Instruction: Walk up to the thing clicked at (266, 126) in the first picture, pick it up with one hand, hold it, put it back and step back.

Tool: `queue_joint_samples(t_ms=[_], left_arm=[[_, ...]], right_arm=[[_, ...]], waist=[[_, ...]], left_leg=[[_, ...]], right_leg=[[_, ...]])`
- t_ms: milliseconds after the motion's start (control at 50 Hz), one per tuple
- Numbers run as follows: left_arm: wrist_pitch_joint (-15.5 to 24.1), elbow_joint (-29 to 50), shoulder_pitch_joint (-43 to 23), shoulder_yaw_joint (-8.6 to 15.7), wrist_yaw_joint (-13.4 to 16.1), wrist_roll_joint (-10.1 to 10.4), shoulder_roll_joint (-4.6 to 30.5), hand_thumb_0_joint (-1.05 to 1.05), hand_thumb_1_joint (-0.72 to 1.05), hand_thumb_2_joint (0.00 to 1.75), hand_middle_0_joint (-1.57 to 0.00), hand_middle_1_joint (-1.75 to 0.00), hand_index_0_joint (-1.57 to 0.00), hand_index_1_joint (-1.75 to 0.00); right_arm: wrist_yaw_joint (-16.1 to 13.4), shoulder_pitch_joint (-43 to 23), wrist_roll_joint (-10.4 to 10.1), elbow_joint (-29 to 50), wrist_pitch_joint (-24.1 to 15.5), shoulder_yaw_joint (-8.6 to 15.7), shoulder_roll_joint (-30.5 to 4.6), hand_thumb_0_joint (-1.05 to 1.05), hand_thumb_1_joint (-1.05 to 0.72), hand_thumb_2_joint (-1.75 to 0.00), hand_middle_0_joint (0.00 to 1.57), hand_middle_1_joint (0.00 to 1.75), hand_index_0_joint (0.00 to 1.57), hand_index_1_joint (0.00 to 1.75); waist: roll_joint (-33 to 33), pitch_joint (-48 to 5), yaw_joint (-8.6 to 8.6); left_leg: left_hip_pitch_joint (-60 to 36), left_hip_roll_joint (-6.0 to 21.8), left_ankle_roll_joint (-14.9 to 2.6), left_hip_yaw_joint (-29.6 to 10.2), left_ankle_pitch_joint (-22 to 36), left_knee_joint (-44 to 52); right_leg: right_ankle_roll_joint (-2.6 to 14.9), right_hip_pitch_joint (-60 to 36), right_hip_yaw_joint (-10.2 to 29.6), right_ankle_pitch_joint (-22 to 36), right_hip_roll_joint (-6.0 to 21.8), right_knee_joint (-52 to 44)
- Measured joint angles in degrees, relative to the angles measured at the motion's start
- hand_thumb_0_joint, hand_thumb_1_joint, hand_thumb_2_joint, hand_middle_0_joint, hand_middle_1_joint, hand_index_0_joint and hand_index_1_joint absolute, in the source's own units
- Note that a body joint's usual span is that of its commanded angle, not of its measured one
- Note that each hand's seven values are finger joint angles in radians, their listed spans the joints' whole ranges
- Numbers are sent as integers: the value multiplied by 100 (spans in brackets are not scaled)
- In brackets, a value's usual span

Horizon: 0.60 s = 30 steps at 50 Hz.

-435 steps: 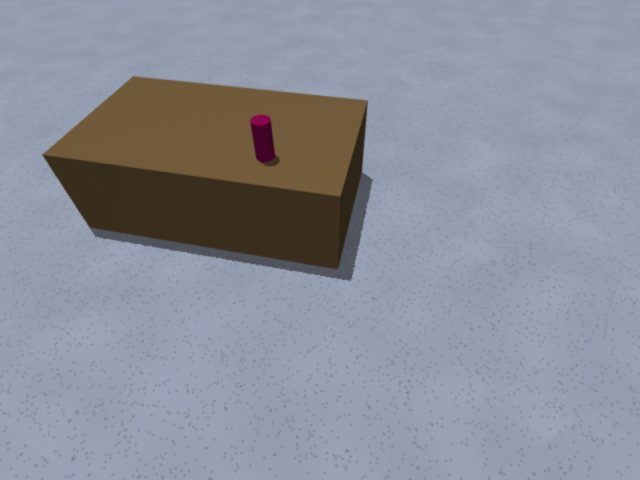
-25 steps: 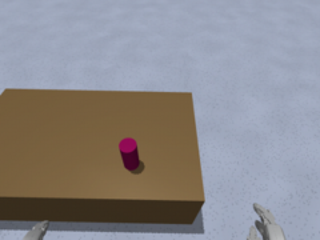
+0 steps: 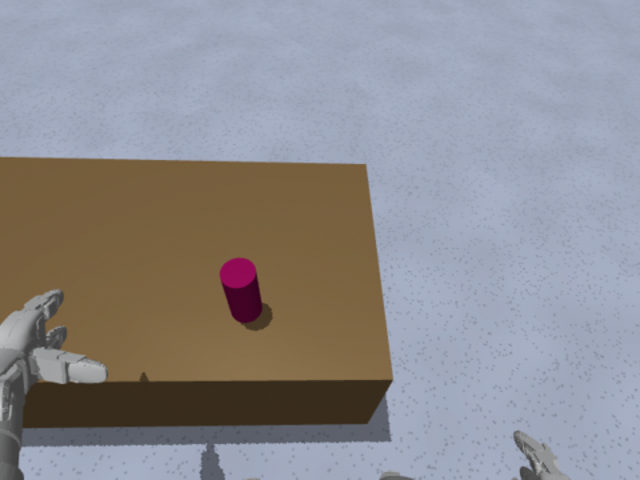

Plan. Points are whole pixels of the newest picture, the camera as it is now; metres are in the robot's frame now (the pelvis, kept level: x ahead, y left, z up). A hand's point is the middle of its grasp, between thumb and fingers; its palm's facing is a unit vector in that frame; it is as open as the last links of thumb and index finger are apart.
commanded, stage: go down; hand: left
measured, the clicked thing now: (242, 292) +0.52 +0.14 -0.26
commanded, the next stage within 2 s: none
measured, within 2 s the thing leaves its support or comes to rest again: neither
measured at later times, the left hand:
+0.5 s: hand (71, 286) +0.38 +0.32 +0.01, palm faces +0.11 -0.99 -0.12, open 17.4 cm
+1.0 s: hand (71, 251) +0.43 +0.34 +0.02, palm faces +0.10 -0.99 -0.07, open 17.4 cm
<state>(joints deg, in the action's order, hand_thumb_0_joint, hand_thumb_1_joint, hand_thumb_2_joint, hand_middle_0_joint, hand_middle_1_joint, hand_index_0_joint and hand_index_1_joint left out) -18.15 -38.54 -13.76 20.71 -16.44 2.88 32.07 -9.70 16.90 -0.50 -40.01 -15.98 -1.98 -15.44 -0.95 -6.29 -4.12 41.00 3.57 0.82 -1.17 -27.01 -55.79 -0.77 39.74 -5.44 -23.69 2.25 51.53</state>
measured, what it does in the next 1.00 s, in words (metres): stands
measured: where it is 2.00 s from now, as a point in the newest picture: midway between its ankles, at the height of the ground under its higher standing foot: outside the picture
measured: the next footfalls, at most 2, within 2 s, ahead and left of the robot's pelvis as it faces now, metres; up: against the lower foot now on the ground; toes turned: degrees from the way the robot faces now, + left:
none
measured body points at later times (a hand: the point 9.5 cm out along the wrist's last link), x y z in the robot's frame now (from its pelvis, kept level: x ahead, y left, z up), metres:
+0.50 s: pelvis -0.01 +0.00 -0.01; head +0.09 +0.03 +0.43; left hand +0.37 +0.38 +0.02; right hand +0.02 -0.28 -0.11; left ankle +0.00 +0.12 -0.69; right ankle +0.02 -0.13 -0.69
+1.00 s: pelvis -0.01 +0.01 -0.02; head +0.12 +0.04 +0.41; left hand +0.42 +0.39 +0.02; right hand +0.01 -0.27 -0.12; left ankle +0.00 +0.12 -0.69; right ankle +0.02 -0.13 -0.69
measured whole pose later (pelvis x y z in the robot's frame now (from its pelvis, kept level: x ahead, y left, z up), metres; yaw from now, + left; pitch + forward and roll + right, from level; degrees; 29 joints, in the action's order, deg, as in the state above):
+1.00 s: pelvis -0.01 +0.01 -0.02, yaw -2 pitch +20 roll -4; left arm 10.0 -67.1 -39.7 32.5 -27.8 3.1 44.7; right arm -5.8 21.9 2.3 -40.5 -8.3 -3.8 -16.9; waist 0.2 -5.3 -7.2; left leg 54.3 4.5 0.0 -0.7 -28.5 -62.3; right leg -1.4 52.7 -4.4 -23.6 1.4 56.1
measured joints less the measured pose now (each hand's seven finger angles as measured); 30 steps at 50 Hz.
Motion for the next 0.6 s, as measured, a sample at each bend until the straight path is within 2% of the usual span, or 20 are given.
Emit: queue_joint_samples(t_ms=[100, 220, 320, 420, 600], left_arm=[[763, -745, -389, 306, -406, -33, 184, 0, -56, 5, -7, -3, -6, -5], [1447, -1233, -623, 548, -639, -57, 258, -1, -57, 5, -8, -4, -6, -5], [1835, -1599, -963, 699, -706, -104, 360, -1, -56, 6, -7, -3, -6, -5], [2195, -2118, -1473, 836, -805, -121, 635, -1, -54, 6, -7, -3, -6, -4], [2559, -2696, -2115, 990, -1005, -79, 1017, -1, -52, 5, -7, -3, -6, -4]], right_arm=[[113, 284, 66, -56, 66, 97, -86, 1, -88, -89, 21, 30, 21, 30], [212, 541, 129, -163, 268, 160, -134, 1, -88, -89, 21, 30, 21, 30], [231, 616, 163, -210, 409, 132, -119, 1, -88, -89, 21, 30, 21, 30], [235, 552, 215, -202, 481, 50, -112, 0, -88, -89, 21, 30, 21, 30], [299, 452, 250, -63, 573, -62, -185, 0, -88, -89, 21, 30, 21, 30]], waist=[[25, 32, -24], [44, 78, -2], [85, 128, -1], [135, 155, -82], [141, 172, -213]], left_leg=[[154, 17, -18, 88, -9, -28], [299, 31, -27, 141, -25, -91], [380, 30, -26, 131, -8, -125], [545, 41, -18, 97, 9, -206], [910, 69, -26, 63, -1, -384]], right_leg=[[-12, 207, 91, 14, -14, 51], [-21, 380, 149, 21, -26, 116], [-13, 460, 144, 35, -25, 151], [2, 609, 117, 51, -35, 220], [1, 938, 97, 79, -63, 327]])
